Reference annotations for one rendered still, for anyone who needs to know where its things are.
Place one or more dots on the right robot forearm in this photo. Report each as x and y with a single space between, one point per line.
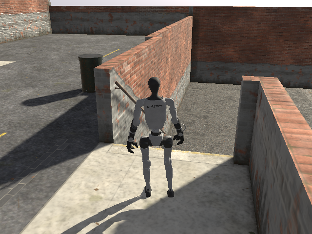
178 128

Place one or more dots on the robot right upper arm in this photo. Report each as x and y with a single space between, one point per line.
172 108

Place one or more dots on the robot left upper arm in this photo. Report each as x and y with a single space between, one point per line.
137 111

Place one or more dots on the left robot forearm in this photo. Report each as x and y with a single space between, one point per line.
132 132

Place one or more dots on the robot left shin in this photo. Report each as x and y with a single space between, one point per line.
146 173

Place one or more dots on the left robot hand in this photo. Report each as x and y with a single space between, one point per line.
129 146

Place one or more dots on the robot right shin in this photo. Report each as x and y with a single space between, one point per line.
169 175

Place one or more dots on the right robot hand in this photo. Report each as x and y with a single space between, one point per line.
179 138

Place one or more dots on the robot shin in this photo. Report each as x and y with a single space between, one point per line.
169 175
146 173

